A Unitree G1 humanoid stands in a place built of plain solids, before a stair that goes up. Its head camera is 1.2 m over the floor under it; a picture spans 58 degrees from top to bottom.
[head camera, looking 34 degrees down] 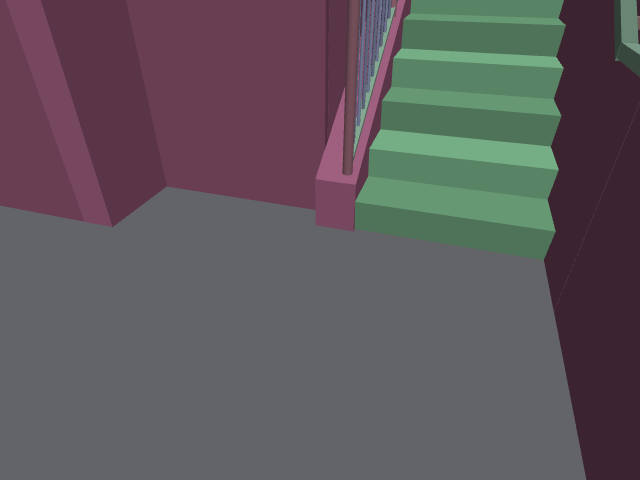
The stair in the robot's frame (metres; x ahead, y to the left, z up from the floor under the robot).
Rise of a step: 0.17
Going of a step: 0.28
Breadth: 0.90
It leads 17 degrees to the right of straight ahead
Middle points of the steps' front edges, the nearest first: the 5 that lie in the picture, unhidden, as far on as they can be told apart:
1.72 -0.60 0.17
1.99 -0.68 0.34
2.26 -0.77 0.51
2.53 -0.85 0.67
2.79 -0.94 0.84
